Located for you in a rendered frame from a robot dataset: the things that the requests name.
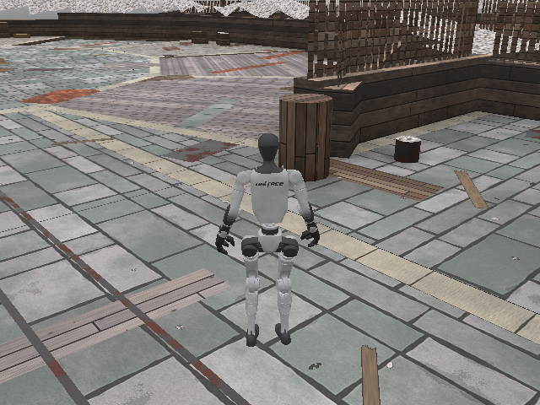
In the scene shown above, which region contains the right robot thigh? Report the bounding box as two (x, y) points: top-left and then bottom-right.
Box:
(276, 235), (299, 294)

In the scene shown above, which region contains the humanoid robot torso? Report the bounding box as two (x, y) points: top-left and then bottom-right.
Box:
(250, 165), (289, 253)

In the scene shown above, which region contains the right robot forearm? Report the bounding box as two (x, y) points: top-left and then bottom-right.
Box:
(302, 202), (318, 233)

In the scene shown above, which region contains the right robot upper arm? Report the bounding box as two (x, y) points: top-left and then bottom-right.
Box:
(287, 170), (311, 215)

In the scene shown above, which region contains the robot right hand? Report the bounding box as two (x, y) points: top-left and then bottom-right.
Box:
(300, 229), (320, 247)

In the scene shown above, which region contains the left robot forearm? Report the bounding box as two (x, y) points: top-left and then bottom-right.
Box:
(218, 205), (236, 238)

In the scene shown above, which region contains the left robot upper arm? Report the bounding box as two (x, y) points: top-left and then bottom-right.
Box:
(228, 170), (251, 218)

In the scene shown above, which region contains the robot left hand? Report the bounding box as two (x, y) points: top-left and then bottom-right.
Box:
(215, 234), (235, 255)

